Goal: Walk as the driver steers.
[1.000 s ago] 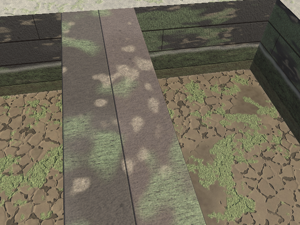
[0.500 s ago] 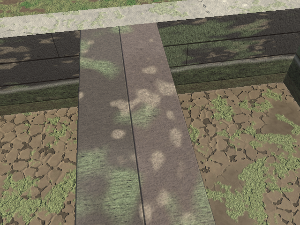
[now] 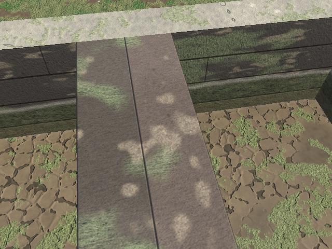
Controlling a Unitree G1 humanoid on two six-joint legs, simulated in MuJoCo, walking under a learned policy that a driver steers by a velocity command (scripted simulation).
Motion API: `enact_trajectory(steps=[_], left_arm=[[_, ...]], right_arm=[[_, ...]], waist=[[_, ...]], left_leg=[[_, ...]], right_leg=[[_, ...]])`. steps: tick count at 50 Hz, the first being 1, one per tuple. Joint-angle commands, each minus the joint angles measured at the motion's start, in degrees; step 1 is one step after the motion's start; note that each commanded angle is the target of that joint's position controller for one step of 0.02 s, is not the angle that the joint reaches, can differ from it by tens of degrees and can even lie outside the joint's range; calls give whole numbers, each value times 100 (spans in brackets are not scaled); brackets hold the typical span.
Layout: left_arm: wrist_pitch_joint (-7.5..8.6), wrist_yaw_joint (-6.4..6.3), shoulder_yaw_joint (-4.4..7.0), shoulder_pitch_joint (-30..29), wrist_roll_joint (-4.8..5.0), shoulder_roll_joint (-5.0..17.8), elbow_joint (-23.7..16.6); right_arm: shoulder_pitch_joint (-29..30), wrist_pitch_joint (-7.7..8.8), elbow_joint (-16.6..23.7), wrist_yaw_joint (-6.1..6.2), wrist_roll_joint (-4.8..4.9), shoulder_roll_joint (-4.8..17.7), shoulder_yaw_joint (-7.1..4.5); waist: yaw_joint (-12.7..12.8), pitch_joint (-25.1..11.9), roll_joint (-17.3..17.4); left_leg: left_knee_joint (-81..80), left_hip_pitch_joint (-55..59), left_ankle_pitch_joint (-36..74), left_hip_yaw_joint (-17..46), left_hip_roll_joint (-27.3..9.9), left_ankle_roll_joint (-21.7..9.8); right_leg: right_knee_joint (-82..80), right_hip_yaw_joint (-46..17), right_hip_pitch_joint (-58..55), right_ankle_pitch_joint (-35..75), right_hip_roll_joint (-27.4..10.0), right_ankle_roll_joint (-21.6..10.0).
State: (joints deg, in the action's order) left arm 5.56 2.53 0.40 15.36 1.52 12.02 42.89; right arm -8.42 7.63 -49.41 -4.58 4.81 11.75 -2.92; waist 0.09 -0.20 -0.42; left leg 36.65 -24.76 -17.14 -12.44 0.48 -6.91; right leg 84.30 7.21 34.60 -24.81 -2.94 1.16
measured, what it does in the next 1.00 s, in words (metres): walks ahead: right foot, then left foot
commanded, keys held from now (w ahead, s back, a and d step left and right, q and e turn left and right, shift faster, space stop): w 1.00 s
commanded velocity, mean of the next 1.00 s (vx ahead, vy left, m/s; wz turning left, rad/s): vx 0.50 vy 0.00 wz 0.00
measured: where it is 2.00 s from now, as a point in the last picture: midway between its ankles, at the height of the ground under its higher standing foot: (139, 128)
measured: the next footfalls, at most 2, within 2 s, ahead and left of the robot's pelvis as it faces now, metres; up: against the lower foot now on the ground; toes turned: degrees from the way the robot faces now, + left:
right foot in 0.32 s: +0.32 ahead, -0.04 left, +0.00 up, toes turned -9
left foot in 0.86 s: +0.60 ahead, +0.13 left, +0.00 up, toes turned +11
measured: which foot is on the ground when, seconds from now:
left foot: down 0.00-0.32, up 0.34-0.84, down 0.86-1.00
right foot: up 0.00-0.30, down 0.32-0.86, up 0.88-1.00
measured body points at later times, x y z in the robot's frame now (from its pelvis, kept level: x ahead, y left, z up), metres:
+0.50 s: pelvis +0.27 +0.00 +0.01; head +0.28 -0.01 +0.46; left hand +0.38 +0.23 -0.10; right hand +0.43 -0.23 -0.11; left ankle +0.25 +0.09 -0.60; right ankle +0.28 -0.04 -0.72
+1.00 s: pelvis +0.53 +0.08 +0.00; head +0.57 +0.09 +0.45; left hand +0.64 +0.32 -0.12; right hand +0.66 -0.17 -0.12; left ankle +0.56 +0.12 -0.72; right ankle +0.44 -0.01 -0.58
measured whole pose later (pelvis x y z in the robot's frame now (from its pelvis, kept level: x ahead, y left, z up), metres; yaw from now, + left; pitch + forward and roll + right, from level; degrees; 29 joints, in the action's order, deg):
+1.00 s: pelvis +0.53 +0.08 +0.00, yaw +0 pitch +4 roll +0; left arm 5.7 1.5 0.0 14.8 2.3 12.7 42.6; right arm -9.0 6.7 -48.7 -5.6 4.6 12.6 -3.2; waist -0.4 -0.2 -0.8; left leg 37.5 -24.6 -17.5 -13.2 0.9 -6.9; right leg 84.6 7.1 33.2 -24.1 -4.0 1.4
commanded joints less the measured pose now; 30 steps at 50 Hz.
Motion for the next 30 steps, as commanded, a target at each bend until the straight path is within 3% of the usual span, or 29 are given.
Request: enact_trajectory(steps=[1, 3, 6, 10, 12, 13, 14, 15, 16, 17, 18, 19, 21, 22, 24, 27, 29, 30], left_arm=[[74, 26, -138, -102, -178, -340, -654], [87, 94, -140, -722, -228, -281, -935], [122, 229, -174, -1424, -90, -226, -1221], [169, 369, -307, -2074, 14, -336, -1489], [133, 385, -320, -1943, 4, -263, -1502], [114, 362, -293, -1635, -37, -165, -1371], [102, 359, -246, -1139, -84, -39, -1226], [137, 382, -196, -506, -94, 82, -1032], [162, 316, -58, 245, -53, 594, -955], [204, 378, 20, 422, 119, 849, -1002], [114, 438, 60, 367, 442, 639, -1077], [95, 425, 6, 8, 460, 438, -1138], [273, 314, 37, -183, 414, 307, -962], [309, 140, 52, -254, 328, 253, -889], [287, -14, 19, -218, 210, 150, -789], [260, -12, 47, 93, 84, 207, -656], [246, 2, 71, 410, 81, 305, -559], [235, 9, 67, 600, 130, 349, -515]], right_arm=[[220, 44, 202, 187, -57, 253, -4], [-30, -1, 87, 157, -132, 368, -12], [-464, -56, -55, 99, -222, 533, -7], [-675, -68, -41, 83, -385, 666, -2], [-638, -64, -39, 108, -489, 697, -14], [-449, -37, 35, 118, -493, 822, -73], [-322, -14, 100, 120, -547, 807, -51], [-105, 4, 238, 102, -596, 738, -7], [67, 16, 453, 97, -517, 435, 119], [-167, 49, 542, 61, -326, 338, 85], [-556, -18, 404, 69, -118, 1074, -133], [-462, -115, 376, 109, -151, 1290, -184], [-142, -247, 338, 165, -436, 680, 39], [-165, -281, 325, 131, -425, 329, 163], [5, -287, 389, 163, -379, 67, 257], [337, -232, 388, 147, -273, -54, 290], [651, -221, 431, 82, -249, -133, 328], [834, -223, 465, 57, -276, -192, 368]], waist=[[349, -650, 84], [205, -635, 328], [-22, -425, 389], [-289, -167, 427], [-202, -188, 645], [-61, -246, 594], [192, -394, 420], [604, -677, 73], [824, -1491, -330], [521, -1724, -937], [710, -1732, -1171], [465, -1344, -880], [103, -585, 35], [-88, -353, 280], [-232, -256, 144], [-86, -441, -37], [76, -365, -101], [153, -291, -113]], left_leg=[[-1721, 491, 1198, 1821, -1305, -391], [-1769, 843, 1457, 1596, -1178, -436], [-1875, 972, 1603, 1489, -1084, -318], [-1698, 1078, 2350, 1172, -969, -98], [-1372, 1433, 3112, 1132, -1062, 27], [-1054, 1525, 3550, 1121, -1102, 67], [-521, 1529, 3995, 991, -1058, 132], [369, 1207, 3858, 721, -850, 234], [1841, 242, 1475, 426, -494, 379], [3777, -1845, -2451, 289, 224, 353], [4901, -3102, -2115, 514, 106, 361], [5473, -3377, -1515, 493, -266, 484], [5441, -2736, -735, 580, -765, 590], [5064, -2350, -519, 653, -843, 637], [4248, -1930, -134, 645, -925, 719], [3673, -2300, 664, 300, -907, 824], [3184, -2436, 915, 218, -945, 839], [2870, -2353, 1055, 204, -959, 855]], right_leg=[[-183, -11, 584, 388, -263, 84], [-584, 270, 1074, 690, -264, 122], [-1514, 517, 1136, 1021, -213, 106], [-3264, 753, 251, 976, 220, -47], [-3831, 660, -201, 953, 351, -312], [-4108, 522, -635, 797, 400, -482], [-4531, 443, -1248, 1032, 416, -599], [-5214, 416, -2201, 1623, 393, -654], [-5401, -911, -3795, 1568, -777, -734], [-6042, -3405, -5247, 2166, -1962, -1119], [-6682, -4463, -5585, 1804, -2246, -1815], [-6686, -3983, -5152, 1658, -2051, -1730], [-6614, -2810, -3196, 2042, -1655, -1487], [-6763, -2336, -2438, 1944, -1433, -1274], [-6955, -1712, -1818, 2065, -1020, -1093], [-7052, -1216, -2401, 2762, -786, -868], [-7106, -1004, -2665, 3030, -760, -769], [-7143, -924, -2657, 3186, -745, -796]])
